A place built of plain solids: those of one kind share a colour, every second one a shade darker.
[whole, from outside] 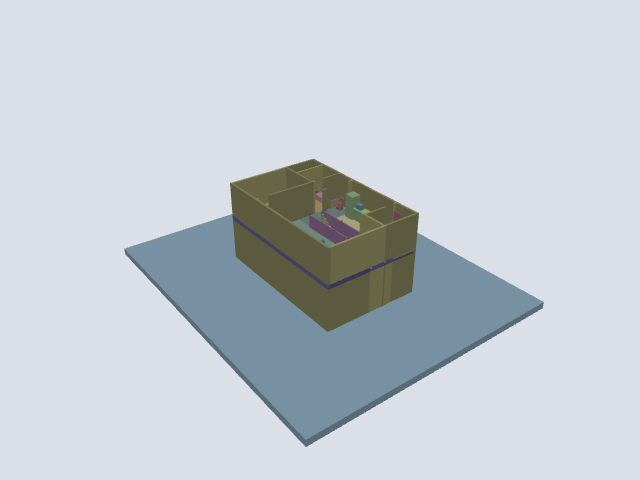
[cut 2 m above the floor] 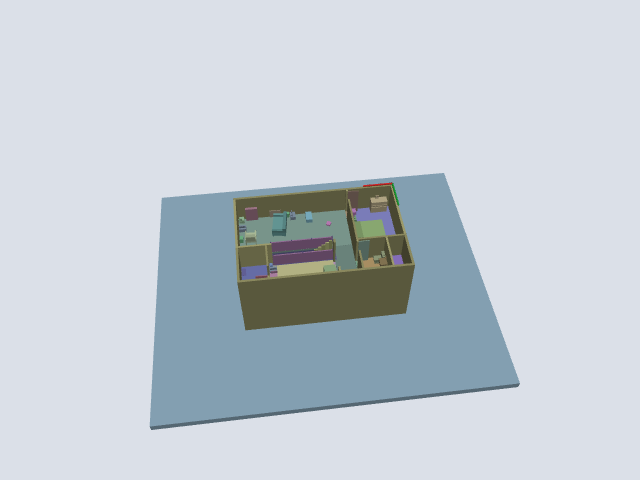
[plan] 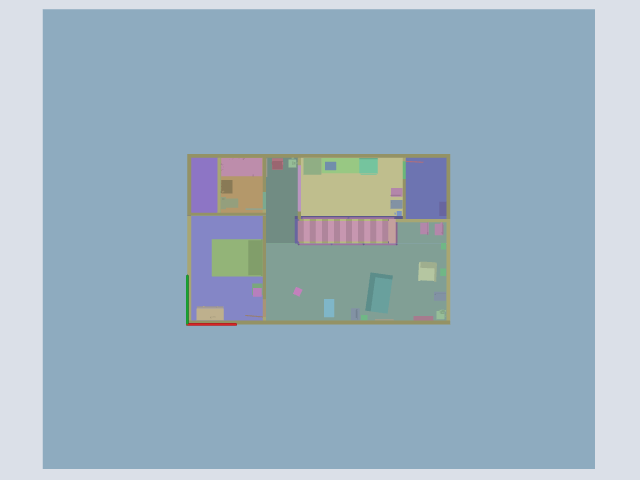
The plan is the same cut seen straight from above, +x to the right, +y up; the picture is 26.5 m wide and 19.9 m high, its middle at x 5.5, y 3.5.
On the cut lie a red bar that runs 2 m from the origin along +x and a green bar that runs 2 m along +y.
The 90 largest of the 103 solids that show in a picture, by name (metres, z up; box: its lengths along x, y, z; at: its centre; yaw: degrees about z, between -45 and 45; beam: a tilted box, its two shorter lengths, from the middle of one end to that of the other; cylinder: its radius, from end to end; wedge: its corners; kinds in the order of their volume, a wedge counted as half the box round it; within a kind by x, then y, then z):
{
 "under_1": {"box": [22.9, 19.07, 0.5], "at": [5.45, 3.54, -0.47]},
 "stair_1": {"box": [0.25, 1.01, 3.27], "at": [4.71, 3.87, 1.34]},
 "stair_2": {"box": [0.5, 1.01, 3.07], "at": [4.83, 3.87, 1.24]},
 "stair_3": {"box": [0.75, 1.01, 2.88], "at": [4.96, 3.87, 1.14]},
 "stair_4": {"box": [1.0, 1.01, 2.68], "at": [5.08, 3.87, 1.04]},
 "stair_5": {"box": [1.25, 1.01, 2.48], "at": [5.21, 3.87, 0.94]},
 "stair_6": {"box": [1.5, 1.01, 2.28], "at": [5.33, 3.87, 0.84]},
 "stair_7": {"box": [1.75, 1.01, 2.08], "at": [5.46, 3.87, 0.74]},
 "stair_8": {"box": [2.0, 1.01, 1.88], "at": [5.58, 3.87, 0.64]},
 "stair_9": {"box": [2.25, 1.01, 1.69], "at": [5.71, 3.87, 0.54]},
 "stair_10": {"box": [2.5, 1.01, 1.49], "at": [5.83, 3.87, 0.44]},
 "stair_11": {"box": [2.75, 1.01, 1.29], "at": [5.96, 3.87, 0.35]},
 "stair_12": {"box": [3.0, 1.01, 1.09], "at": [6.08, 3.87, 0.25]},
 "stair_13": {"box": [3.25, 1.01, 0.89], "at": [6.21, 3.87, 0.15]},
 "stair_14": {"box": [3.5, 1.01, 0.7], "at": [6.33, 3.87, 0.05]},
 "stair_15": {"box": [3.75, 1.01, 0.5], "at": [6.46, 3.87, -0.05]},
 "wall_1": {"box": [0.16, 4.34, 2.5], "at": [0.08, 2.33, 4.42]},
 "wall_2": {"box": [0.16, 2.28, 2.5], "at": [0.08, 5.77, 4.42]},
 "wall_3": {"box": [0.13, 2.28, 2.5], "at": [1.31, 5.77, 4.42]},
 "wall_4": {"box": [3.26, 0.13, 2.5], "at": [1.63, 4.57, 4.42]},
 "wall_5": {"box": [0.13, 0.15, 2.5], "at": [3.19, 0.23, 4.42]},
 "wall_6": {"box": [0.13, 3.46, 2.5], "at": [3.19, 2.77, 4.42]},
 "wall_7": {"box": [0.13, 0.15, 2.5], "at": [3.19, 4.71, 4.42]},
 "wall_8": {"box": [0.13, 1.42, 2.5], "at": [3.19, 6.2, 4.42]},
 "wall_9": {"box": [0.13, 0.31, 2.5], "at": [4.64, 4.53, 4.42]},
 "wall_10": {"box": [0.13, 0.31, 2.5], "at": [4.64, 6.75, 4.42]},
 "wall_11": {"box": [10.9, 0.16, 5.97], "at": [5.45, 0.08, 2.68]},
 "wall_12": {"box": [10.9, 0.16, 5.97], "at": [5.45, 6.99, 2.68]},
 "wall_13": {"box": [6.45, 0.13, 3.17], "at": [7.67, 3.29, 1.28]},
 "wall_14": {"box": [6.45, 0.13, 3.17], "at": [7.67, 4.43, 1.28]},
 "wall_15": {"box": [0.13, 1.66, 2.5], "at": [8.99, 5.2, 4.42]},
 "wall_16": {"box": [2.26, 0.13, 2.5], "at": [9.77, 4.3, 4.42]},
 "wall_17": {"box": [1.71, 0.13, 3.17], "at": [10.04, 5.16, 1.28]},
 "wall_18": {"box": [0.46, 0.59, 3.17], "at": [10.67, 4.79, 1.28]},
 "wall_19": {"box": [0.16, 3.07, 3.17], "at": [10.82, 1.7, 1.28]},
 "wall_20": {"box": [0.16, 4.08, 2.5], "at": [10.82, 2.2, 4.42]},
 "wall_21": {"box": [0.16, 1.01, 3.17], "at": [10.82, 3.87, 1.28]},
 "wall_22": {"box": [0.16, 2.54, 2.5], "at": [10.82, 5.64, 4.42]},
 "wall_23": {"box": [0.16, 1.69, 3.17], "at": [10.82, 6.07, 1.28]},
 "floor_shut_1": {"box": [10.58, 1.69, 0.5], "at": [5.45, 6.07, -0.25]},
 "upper_floor_living_1": {"box": [1.32, 3.55, 0.16], "at": [3.92, 5.13, 3.09]},
 "upper_floor_living_2": {"box": [7.48, 3.2, 0.16], "at": [7.0, 1.76, 3.09]},
 "upper_floor_living_3": {"box": [2.1, 0.88, 0.16], "at": [9.69, 3.8, 3.09]},
 "upper_floor_bedroom_1": {"box": [2.97, 4.34, 0.16], "at": [1.65, 2.33, 3.09]},
 "upper_floor_kitchen_1": {"box": [4.22, 2.54, 0.16], "at": [6.82, 5.64, 3.09]},
 "double_bed_1": {"box": [2.11, 1.55, 0.4], "at": [2.07, 2.76, 3.67]},
 "double_bed_2": {"box": [0.55, 1.45, 0.2], "at": [2.8, 2.76, 3.87]},
 "double_bed_3": {"box": [0.07, 1.52, 1.05], "at": [3.08, 2.76, 3.69]},
 "wall_band_1": {"box": [0.13, 1.01, 0.31], "at": [4.51, 3.87, 3.01]},
 "wall_band_2": {"box": [10.9, 0.16, 0.31], "at": [5.45, 0.08, 3.01]},
 "wall_band_3": {"box": [6.45, 0.13, 0.31], "at": [7.67, 3.29, 3.01]},
 "wall_band_4": {"box": [6.45, 0.13, 0.31], "at": [7.67, 4.43, 3.01]},
 "wall_band_5": {"box": [0.46, 0.59, 0.31], "at": [10.67, 4.79, 3.01]},
 "wall_band_6": {"box": [0.16, 3.07, 0.31], "at": [10.82, 1.7, 3.01]},
 "wall_band_7": {"box": [0.16, 1.01, 0.31], "at": [10.82, 3.87, 3.01]},
 "floor_vestibule_1": {"box": [2.41, 1.01, 0.5], "at": [9.54, 3.87, -0.25]},
 "fridge_1": {"box": [0.75, 0.7, 1.72], "at": [5.19, 6.55, 4.03]},
 "counter_run_1": {"box": [1.56, 0.64, 0.038], "at": [6.35, 6.58, 4.06]},
 "counter_run_2": {"box": [1.56, 0.61, 0.78], "at": [6.35, 6.59, 3.66]},
 "upper_floor_laundry_1": {"box": [1.68, 2.54, 0.16], "at": [9.9, 5.64, 3.09]},
 "sofa_1": {"box": [0.23, 1.6, 0.39], "at": [7.6, 1.35, 3.81], "yaw": -7.9},
 "sofa_2": {"box": [0.93, 1.6, 0.34], "at": [7.95, 1.3, 3.45], "yaw": -7.9},
 "upper_floor_bath_1": {"box": [1.75, 2.28, 0.16], "at": [2.25, 5.77, 3.09]},
 "stair_guard_1": {"box": [4.06, 0.08, 0.95], "at": [6.61, 3.32, 3.64]},
 "stair_guard_2": {"box": [3.93, 0.08, 0.95], "at": [6.67, 4.41, 3.64]},
 "chest_drawers_1": {"box": [1.14, 0.5, 1.0], "at": [0.95, 0.42, 3.67]},
 "bathtub_1": {"box": [1.7, 0.76, 0.41], "at": [2.26, 6.52, 3.37]},
 "range_flat_1": {"box": [0.76, 0.65, 0.94], "at": [7.51, 6.58, 3.64]},
 "upper_floor_closet_1": {"box": [1.09, 2.28, 0.16], "at": [0.7, 5.77, 3.09]},
 "leaning_mirror_1": {"box": [0.83, 0.19, 1.12], "at": [9.79, 0.26, 3.73]},
 "recycling_tote_1": {"box": [0.37, 0.5, 0.29], "at": [6.97, 0.42, 3.31]},
 "recycling_tote_2": {"box": [0.5, 0.37, 0.29], "at": [8.67, 4.98, 3.31]},
 "recycling_tote_3": {"box": [0.5, 0.37, 0.29], "at": [10.48, 1.17, 3.31]},
 "armchair_frame_1": {"box": [0.63, 0.74, 0.18], "at": [9.96, 2.18, 3.49], "yaw": -2.5},
 "armchair_frame_2": {"box": [0.62, 0.26, 0.41], "at": [9.97, 2.46, 3.78], "yaw": -2.5},
 "recycling_crate_1": {"box": [0.48, 0.36, 0.28], "at": [8.68, 5.48, 3.31]},
 "recycling_crate_2": {"box": [0.36, 0.48, 0.28], "at": [9.83, 3.98, 3.31]},
 "recycling_crate_3": {"box": [0.36, 0.48, 0.28], "at": [10.43, 3.94, 3.31]},
 "bedside_table_1": {"box": [0.43, 0.48, 0.56], "at": [2.91, 1.46, 3.45]},
 "trunk_1": {"box": [0.43, 0.76, 0.31], "at": [5.88, 0.68, 3.32]},
 "leaf_bedroom_door_1": {"box": [0.73, 0.05, 2.01], "at": [2.77, 0.34, 4.17], "yaw": -5.0},
 "leaf_laundry_door_1": {"box": [0.73, 0.05, 2.01], "at": [9.42, 6.74, 4.17], "yaw": -3.0},
 "leaf_bath_door_1": {"box": [0.71, 0.05, 2.01], "at": [2.77, 4.78, 4.17]},
 "wall_foot_1": {"box": [0.16, 2.54, 0.17], "at": [10.82, 5.64, 3.09]},
 "dish_rack_1": {"box": [0.47, 0.35, 0.34], "at": [5.95, 6.57, 4.25]},
 "pedestal_basin_1": {"box": [0.48, 0.57, 0.2], "at": [1.64, 5.71, 3.96]},
 "wc_1": {"box": [0.21, 0.51, 0.45], "at": [1.5, 5.03, 3.72]},
 "upper_floor_gap_living_kitchen_1": {"box": [0.13, 1.92, 0.16], "at": [4.64, 5.64, 3.09]},
 "bin_bag_1": {"box": [0.34, 0.35, 0.3], "at": [10.5, 0.39, 3.32]},
 "table_lamp_1": {"box": [0.37, 0.37, 0.26], "at": [2.9, 1.33, 4.18]}
}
